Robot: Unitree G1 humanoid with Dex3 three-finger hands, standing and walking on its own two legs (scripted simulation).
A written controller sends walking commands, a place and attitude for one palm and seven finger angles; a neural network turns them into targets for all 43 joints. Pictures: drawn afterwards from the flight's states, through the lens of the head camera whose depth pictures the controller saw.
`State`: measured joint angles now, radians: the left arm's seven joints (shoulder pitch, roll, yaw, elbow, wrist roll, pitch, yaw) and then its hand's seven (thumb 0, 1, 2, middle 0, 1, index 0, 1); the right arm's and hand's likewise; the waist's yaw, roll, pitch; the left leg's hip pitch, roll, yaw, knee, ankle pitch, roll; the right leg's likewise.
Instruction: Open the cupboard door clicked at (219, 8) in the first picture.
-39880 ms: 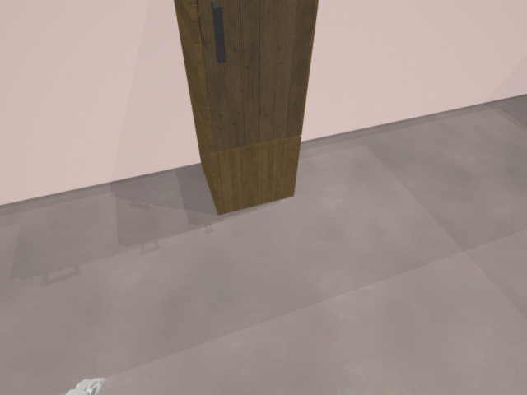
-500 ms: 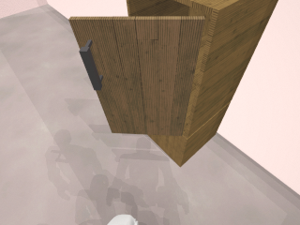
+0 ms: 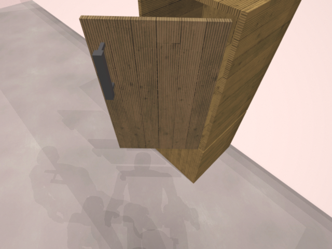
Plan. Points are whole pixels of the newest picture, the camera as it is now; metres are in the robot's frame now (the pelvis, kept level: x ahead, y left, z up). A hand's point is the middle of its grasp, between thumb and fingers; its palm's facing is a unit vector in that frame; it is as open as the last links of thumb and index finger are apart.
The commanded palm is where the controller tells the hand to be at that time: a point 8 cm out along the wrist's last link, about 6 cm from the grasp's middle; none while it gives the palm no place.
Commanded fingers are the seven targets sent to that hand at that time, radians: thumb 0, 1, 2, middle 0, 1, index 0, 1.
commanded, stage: come to a stop and stand still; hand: left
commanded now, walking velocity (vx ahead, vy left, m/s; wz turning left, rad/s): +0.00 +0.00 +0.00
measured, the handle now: (106, 72) +0.54 +0.20 +0.11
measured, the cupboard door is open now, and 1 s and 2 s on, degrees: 45 45 45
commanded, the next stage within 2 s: look again from close up in 1.64 s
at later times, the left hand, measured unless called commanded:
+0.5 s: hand out of the picture +0.03 +0.16 -0.16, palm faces +0.08 -0.97 -0.25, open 7.4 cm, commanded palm none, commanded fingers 0.00 0.90 0.90 -0.20 -0.30 -0.20 -0.30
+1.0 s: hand out of the picture -0.09 +0.14 -0.18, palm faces +0.07 -0.99 -0.15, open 7.4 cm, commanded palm none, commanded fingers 0.00 0.90 0.90 -0.20 -0.30 -0.20 -0.30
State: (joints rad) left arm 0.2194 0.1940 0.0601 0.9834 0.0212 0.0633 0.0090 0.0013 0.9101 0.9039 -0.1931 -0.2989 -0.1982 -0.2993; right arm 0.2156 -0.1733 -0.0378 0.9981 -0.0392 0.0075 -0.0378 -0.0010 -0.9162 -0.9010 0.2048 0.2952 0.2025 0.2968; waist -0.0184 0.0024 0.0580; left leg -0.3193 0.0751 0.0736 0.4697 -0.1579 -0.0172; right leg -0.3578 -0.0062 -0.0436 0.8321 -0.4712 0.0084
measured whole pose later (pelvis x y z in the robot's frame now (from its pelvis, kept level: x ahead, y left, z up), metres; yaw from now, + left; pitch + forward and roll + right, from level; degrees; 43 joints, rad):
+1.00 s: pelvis -0.04 -0.01 +0.01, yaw +2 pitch -3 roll -1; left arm 0.39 0.14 -0.01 1.10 0.02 0.00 0.04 0.00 0.91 0.90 -0.20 -0.30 -0.20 -0.30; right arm 0.32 -0.14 0.00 1.14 -0.01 0.00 -0.02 0.00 -0.90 -0.90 0.20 0.29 0.20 0.30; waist 0.00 -0.02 0.01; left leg -0.20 -0.03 0.10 0.41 -0.17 0.07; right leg -0.17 0.01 -0.08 0.38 -0.17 -0.03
